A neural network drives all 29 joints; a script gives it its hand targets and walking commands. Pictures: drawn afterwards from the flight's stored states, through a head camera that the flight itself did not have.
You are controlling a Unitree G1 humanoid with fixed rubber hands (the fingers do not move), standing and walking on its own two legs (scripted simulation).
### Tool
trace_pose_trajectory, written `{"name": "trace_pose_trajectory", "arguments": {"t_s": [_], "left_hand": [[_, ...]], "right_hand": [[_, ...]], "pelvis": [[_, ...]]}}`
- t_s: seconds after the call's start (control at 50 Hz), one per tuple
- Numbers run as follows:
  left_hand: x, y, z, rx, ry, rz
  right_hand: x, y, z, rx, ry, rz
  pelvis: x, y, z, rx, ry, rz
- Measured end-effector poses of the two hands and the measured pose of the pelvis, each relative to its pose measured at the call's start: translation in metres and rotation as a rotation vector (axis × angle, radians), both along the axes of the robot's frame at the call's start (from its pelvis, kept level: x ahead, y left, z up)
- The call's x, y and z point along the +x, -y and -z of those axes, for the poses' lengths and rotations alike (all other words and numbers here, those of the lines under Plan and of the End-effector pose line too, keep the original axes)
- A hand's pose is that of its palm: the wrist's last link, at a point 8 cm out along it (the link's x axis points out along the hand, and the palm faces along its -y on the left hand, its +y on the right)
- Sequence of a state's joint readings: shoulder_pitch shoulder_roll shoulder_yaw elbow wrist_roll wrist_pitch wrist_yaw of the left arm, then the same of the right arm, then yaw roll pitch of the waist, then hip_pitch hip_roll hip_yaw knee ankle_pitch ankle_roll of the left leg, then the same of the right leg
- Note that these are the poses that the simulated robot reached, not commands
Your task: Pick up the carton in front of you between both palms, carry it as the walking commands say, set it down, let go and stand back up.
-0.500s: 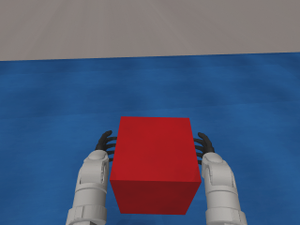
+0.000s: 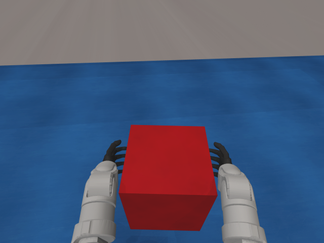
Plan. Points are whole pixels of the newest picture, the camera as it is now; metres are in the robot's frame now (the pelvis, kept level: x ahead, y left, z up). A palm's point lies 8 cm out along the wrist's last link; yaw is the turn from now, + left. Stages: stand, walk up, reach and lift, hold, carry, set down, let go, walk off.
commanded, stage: set down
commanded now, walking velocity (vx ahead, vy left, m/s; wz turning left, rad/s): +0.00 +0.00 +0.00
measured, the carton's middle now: (166, 179) +0.31 +0.00 -0.03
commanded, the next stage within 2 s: none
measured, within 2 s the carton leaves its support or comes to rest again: neither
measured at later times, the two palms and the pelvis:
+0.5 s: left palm (117, 183) +0.34 +0.16 -0.11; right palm (206, 181) +0.35 -0.14 -0.11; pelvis -0.02 -0.02 -0.04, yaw +0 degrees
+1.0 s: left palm (123, 187) +0.40 +0.16 -0.25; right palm (196, 185) +0.42 -0.14 -0.25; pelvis -0.05 -0.01 -0.17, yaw -1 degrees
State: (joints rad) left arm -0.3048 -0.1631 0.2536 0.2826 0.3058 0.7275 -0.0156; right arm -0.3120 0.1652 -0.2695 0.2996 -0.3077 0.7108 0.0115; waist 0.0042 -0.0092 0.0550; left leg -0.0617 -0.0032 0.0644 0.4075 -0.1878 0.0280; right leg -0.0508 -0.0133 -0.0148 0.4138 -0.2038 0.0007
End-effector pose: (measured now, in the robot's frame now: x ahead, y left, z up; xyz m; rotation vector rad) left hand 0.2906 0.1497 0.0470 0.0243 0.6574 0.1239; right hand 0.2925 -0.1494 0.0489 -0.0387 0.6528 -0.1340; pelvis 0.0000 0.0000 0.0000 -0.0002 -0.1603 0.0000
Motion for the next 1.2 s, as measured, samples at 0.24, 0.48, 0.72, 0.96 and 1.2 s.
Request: {"name": "trace_pose_trajectory", "arguments": {"t_s": [0.24,0.48,0.72,0.96,1.2], "left_hand": [[0.031,0.000,0.030,-0.041,-0.026,-0.044],[0.047,-0.007,0.150,0.000,-0.042,-0.045],[0.086,-0.009,0.222,-0.043,0.037,-0.059],[0.103,-0.012,0.286,-0.039,-0.025,-0.087],[0.123,-0.016,0.369,-0.035,-0.017,-0.109]], "right_hand": [[0.036,0.000,0.029,0.031,-0.026,0.015],[0.061,-0.008,0.149,0.003,-0.042,-0.034],[0.092,-0.009,0.224,0.057,0.038,0.017],[0.120,-0.013,0.287,0.048,-0.026,-0.018],[0.147,-0.017,0.370,0.042,-0.019,-0.049]], "pelvis": [[-0.005,0.010,0.010,0.002,-0.059,-0.003],[-0.022,0.019,0.039,-0.001,-0.384,-0.006],[-0.035,0.013,0.106,-0.003,-0.704,0.007],[-0.047,0.008,0.164,0.005,-0.852,0.013],[-0.059,0.009,0.231,0.004,-0.960,0.012]]}}
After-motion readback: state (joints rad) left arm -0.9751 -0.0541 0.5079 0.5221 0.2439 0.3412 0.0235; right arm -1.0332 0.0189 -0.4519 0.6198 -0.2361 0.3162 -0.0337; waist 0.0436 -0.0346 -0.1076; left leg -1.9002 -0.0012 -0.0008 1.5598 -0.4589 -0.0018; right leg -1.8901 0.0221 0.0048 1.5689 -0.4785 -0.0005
